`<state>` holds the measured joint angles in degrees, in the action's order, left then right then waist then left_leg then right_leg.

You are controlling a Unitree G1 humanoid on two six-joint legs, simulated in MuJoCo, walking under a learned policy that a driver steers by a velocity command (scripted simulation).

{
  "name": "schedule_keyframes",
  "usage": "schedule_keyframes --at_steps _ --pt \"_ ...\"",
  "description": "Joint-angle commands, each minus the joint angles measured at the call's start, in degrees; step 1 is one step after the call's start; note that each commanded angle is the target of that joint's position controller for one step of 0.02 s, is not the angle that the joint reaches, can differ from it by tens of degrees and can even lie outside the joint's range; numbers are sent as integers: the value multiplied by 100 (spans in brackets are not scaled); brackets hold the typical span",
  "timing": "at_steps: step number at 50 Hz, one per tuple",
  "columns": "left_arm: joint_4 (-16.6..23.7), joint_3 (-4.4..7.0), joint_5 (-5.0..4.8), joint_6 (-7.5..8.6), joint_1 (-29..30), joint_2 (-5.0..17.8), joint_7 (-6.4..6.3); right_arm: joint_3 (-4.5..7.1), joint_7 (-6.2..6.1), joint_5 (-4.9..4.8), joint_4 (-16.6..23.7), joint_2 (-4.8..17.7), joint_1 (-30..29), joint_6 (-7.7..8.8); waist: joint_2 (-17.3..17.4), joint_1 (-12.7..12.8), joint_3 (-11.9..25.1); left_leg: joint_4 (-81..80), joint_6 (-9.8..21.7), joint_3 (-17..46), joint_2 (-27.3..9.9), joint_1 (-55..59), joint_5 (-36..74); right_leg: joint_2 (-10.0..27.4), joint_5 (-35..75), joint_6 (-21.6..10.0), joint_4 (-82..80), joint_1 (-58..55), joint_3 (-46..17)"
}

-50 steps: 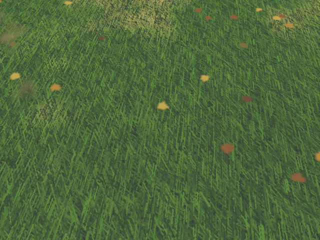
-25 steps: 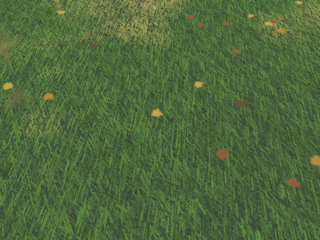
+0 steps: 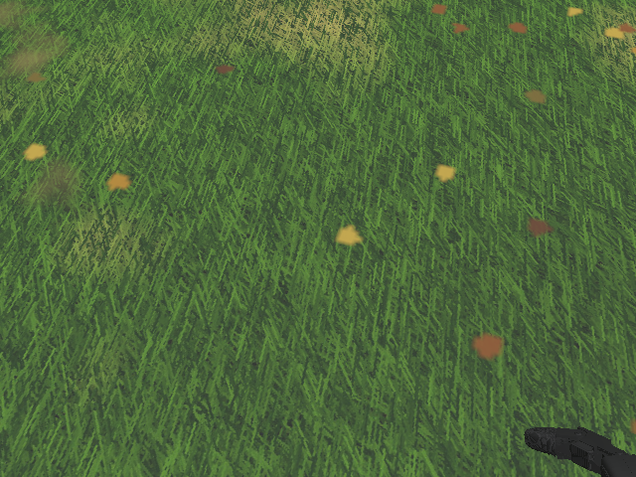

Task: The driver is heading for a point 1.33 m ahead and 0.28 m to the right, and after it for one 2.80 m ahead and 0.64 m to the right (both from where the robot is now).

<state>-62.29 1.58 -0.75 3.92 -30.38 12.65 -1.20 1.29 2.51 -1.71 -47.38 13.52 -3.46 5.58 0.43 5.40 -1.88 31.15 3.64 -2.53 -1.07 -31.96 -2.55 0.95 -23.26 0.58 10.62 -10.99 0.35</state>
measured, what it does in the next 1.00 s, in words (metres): walks ahead: left foot, then right foot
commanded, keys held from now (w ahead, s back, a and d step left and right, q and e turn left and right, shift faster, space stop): w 0.24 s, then no key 0.38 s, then w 0.38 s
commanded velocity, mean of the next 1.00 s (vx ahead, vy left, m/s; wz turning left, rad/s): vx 0.32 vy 0.00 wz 0.00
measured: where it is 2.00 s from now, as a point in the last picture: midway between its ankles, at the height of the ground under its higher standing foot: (375, 299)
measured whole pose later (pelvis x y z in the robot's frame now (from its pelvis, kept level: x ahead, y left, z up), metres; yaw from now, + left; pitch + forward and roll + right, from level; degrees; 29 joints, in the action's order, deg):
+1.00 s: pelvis +0.38 +0.02 +0.02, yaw +1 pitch +2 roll -2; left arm -52.5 4.0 -1.7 2.8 -9.6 15.5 -0.4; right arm 3.1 -1.3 0.3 -62.0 13.5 19.9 4.2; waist -1.7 -3.1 3.9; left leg 25.1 2.3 -1.8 -1.3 -11.9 -15.6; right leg -1.1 -17.0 -3.2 45.9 27.7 0.5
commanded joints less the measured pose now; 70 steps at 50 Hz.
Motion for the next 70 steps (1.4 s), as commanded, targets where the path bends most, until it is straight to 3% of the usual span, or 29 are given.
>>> schedule_keyframes --at_steps 1,2,3,4,5,6,9,14,21,25,26,27,28,29,31,34,44,45,46,47,49,53,58,63,65,67,68,69,70 --pt "345 183 75 -58 262 978 -14 451 -64 -37 -243 1083 1767 10 -727 -1423 768 84 393 -110 263 2822 -166 1003 5555 -554 2266 1281 -64" --pt "509 77 199 -58 146 708 1 562 -129 33 -435 1530 2719 -34 149 -1615 1557 71 763 1435 -962 4495 -750 596 3536 -401 4205 2633 111" --pt "507 -141 77 81 -598 -224 72 551 -48 120 -555 1703 2941 -32 1814 -1092 2434 -1160 1676 4475 -2181 5714 -2452 -492 -730 -145 6083 4359 -333" --pt "564 9 -95 247 -10 453 94 394 -26 75 -512 1128 2523 7 1144 -1196 1689 -1727 1357 4640 -1945 5102 -2788 -200 -791 -302 6736 4948 -878" --pt "780 110 -233 341 614 777 104 328 -35 62 -422 895 1963 49 807 -1051 813 -1756 1111 3666 -1807 4229 -2263 89 -250 -424 6773 5263 -696" --pt "825 121 -201 374 878 789 56 289 -21 97 -324 801 1487 89 195 -849 509 -1853 1009 2918 -1617 3360 -1316 403 325 -437 6515 4939 -604" --pt "813 194 -75 199 742 543 11 204 14 213 -407 478 1225 140 358 -400 291 -2240 934 1711 -1117 2190 -418 778 835 -387 5820 4156 -551" --pt "1235 248 56 83 1693 569 -17 234 -173 214 -649 798 1677 129 150 -440 -230 -2496 1055 1031 -1059 1939 1048 829 1642 -60 4427 4834 -325" --pt "1524 142 58 122 2726 469 147 199 -314 142 -937 896 2225 -85 299 -759 101 -1786 653 382 -855 2516 2253 213 3011 -117 2153 3832 -41" --pt "1267 329 170 194 1863 982 172 217 -353 124 -959 894 2041 -225 169 -235 630 -317 260 464 -666 2981 2404 35 3426 -486 1321 2580 -32" --pt "1198 408 248 199 1452 1389 144 147 -341 251 -931 704 2431 -201 -404 -307 1270 741 13 281 -276 2347 1135 771 5900 -783 1742 1254 -637" --pt "1139 351 269 104 1245 1318 125 -49 -292 281 -1156 74 3327 -179 -1451 -558 2072 2356 -352 183 297 989 -2221 1998 7022 -1813 1937 -342 -1955" --pt "1100 222 169 36 1107 827 163 -9 -267 154 -1253 315 3253 -221 -1227 -396 2411 3093 -479 633 333 749 -3803 2161 6000 -2058 1576 -177 -2537" --pt "1157 187 91 11 1487 791 191 101 -283 53 -1134 714 2792 -293 -808 -415 1836 3387 -497 770 124 526 -3696 1930 4576 -1823 1243 548 -2317" --pt "1311 119 146 -13 2370 698 159 152 -417 71 -1034 667 2189 -496 -425 -617 878 3016 -590 655 -206 516 -3115 1562 2747 -1426 706 1974 -1761" --pt "1267 285 152 -99 2438 1103 94 192 -503 121 -1051 614 2233 -576 -918 -719 668 2277 -546 246 -143 1052 -2557 1188 29 -1260 -118 2871 -1548" --pt "1278 371 -154 -155 2478 962 -18 252 -394 180 -1446 405 2509 -296 -537 -1135 353 -437 143 -208 43 2532 -1389 871 -1102 -920 -22 3636 -945" --pt "1382 309 -134 -165 2664 731 -3 263 -392 192 -1556 493 2858 -278 -119 -1255 239 -1016 321 337 -327 2800 -1910 573 -960 -700 751 4029 -624" --pt "1504 202 -71 -153 2809 289 48 284 -410 178 -1617 720 3300 -245 1004 -1289 318 -1822 601 1887 -1423 3339 -2928 -15 -575 -353 2750 4863 109" --pt "1665 237 -90 -65 2822 383 60 439 -390 214 -1538 1430 3129 -207 1699 -1143 -290 -2591 1146 3529 -2190 3040 -4357 -295 -354 -369 3586 6020 75" --pt "1523 350 -124 74 2627 865 116 338 -407 220 -1274 986 2403 2 996 -758 -527 -2586 887 3073 -1945 2981 -3659 131 622 -428 4250 6363 -479" --pt "1405 362 21 94 2824 646 129 247 -364 149 -1263 633 2638 64 576 -815 -172 -2570 543 1645 -1390 3130 -1616 307 1746 -176 3946 5866 -177" --pt "1592 233 -61 77 3553 317 215 261 -408 161 -1299 763 3020 0 641 -1082 -320 -2558 523 831 -1140 2881 -581 215 2418 -32 2709 5086 144" --pt "1808 176 -120 113 4010 399 354 339 -387 65 -1419 862 3311 -90 711 -1178 -611 -2306 564 755 -1428 3274 -191 180 2069 -221 2005 4768 226" --pt "1806 226 -106 133 3772 575 378 400 -380 40 -1417 945 3209 -134 790 -939 -509 -1971 492 727 -1564 3434 624 86 1766 -410 1811 4268 274" --pt "1415 448 -95 134 2408 952 328 408 -379 38 -1328 926 2928 -166 731 -190 307 -525 274 329 -1268 3188 2707 -227 1804 -703 1694 2377 481" --pt "1129 588 -77 126 1271 1275 271 356 -373 102 -1193 811 2803 -163 438 288 1124 944 69 128 -1001 2145 2152 307 1806 -968 1935 573 -110" --pt "946 711 27 67 490 1847 243 157 -334 133 -1010 139 3256 -63 -1126 227 2113 3307 -357 -118 -39 -93 -385 1858 590 -1812 1431 -1539 -2748" --pt "922 561 31 59 553 1481 264 173 -287 56 -1088 207 3154 113 -1376 180 2419 4345 -278 821 170 -681 -2912 2207 131 -1945 537 -1381 -4216"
